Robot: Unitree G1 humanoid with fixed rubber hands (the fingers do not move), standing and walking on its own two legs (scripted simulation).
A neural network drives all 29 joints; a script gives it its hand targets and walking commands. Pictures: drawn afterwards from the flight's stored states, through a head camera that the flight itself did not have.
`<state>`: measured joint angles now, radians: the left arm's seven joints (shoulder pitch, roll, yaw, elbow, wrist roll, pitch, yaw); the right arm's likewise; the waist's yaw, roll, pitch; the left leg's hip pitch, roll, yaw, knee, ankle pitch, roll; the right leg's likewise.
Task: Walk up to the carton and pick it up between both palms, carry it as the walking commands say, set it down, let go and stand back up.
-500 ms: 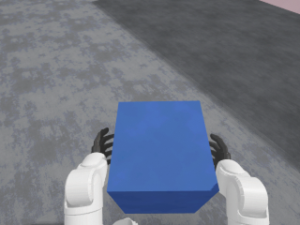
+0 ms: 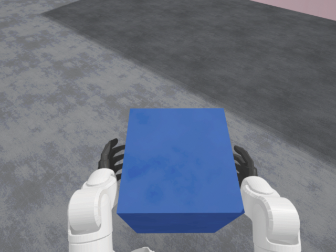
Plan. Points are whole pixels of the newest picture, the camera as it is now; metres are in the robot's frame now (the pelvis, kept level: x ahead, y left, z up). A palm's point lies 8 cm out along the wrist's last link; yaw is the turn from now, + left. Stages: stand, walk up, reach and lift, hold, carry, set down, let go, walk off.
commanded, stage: carry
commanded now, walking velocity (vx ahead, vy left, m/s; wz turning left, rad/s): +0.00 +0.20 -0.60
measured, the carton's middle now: (176, 176) +0.28 +0.01 +0.03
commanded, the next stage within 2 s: none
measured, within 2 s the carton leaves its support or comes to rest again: neither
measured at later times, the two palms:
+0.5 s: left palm (77, 196) +0.21 +0.21 +0.08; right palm (227, 245) +0.13 -0.07 +0.09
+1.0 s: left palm out of the picture +0.07 +0.26 +0.07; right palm out of the picture -0.03 -0.02 +0.08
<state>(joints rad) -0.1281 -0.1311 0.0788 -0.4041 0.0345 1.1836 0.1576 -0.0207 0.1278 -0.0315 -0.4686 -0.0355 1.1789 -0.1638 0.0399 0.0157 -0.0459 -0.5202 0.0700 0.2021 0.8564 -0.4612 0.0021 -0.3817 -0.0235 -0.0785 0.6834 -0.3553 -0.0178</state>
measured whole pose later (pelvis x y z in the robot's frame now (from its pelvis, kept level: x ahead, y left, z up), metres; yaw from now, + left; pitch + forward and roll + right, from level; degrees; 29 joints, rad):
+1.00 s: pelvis -0.23 +0.18 +0.00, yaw -16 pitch +1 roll -2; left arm -0.12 -0.13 0.09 -0.44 0.05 1.21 0.16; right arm -0.05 0.13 -0.03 -0.46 -0.03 1.20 -0.16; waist 0.01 -0.04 0.05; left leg -0.46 0.08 0.09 0.67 -0.23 0.03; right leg -0.52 0.04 -0.03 1.05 -0.53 0.00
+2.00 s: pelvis -0.65 +0.24 +0.01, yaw -17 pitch +2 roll +0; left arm -0.14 -0.13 0.06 -0.37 0.04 1.19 0.16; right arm -0.02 0.13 -0.06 -0.46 -0.04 1.21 -0.15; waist 0.00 0.01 0.03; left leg -0.62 0.05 0.06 1.01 -0.43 -0.03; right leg -0.35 0.00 -0.02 0.58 -0.26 -0.02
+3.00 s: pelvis -1.05 +0.29 +0.01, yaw -15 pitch +2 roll -1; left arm -0.07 -0.13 0.08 -0.46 0.03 1.21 0.16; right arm 0.00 0.13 0.00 -0.46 -0.02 1.20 -0.17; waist 0.02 -0.01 0.01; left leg -0.38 0.07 0.02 0.63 -0.28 -0.02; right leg -0.57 0.03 -0.06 0.98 -0.39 -0.01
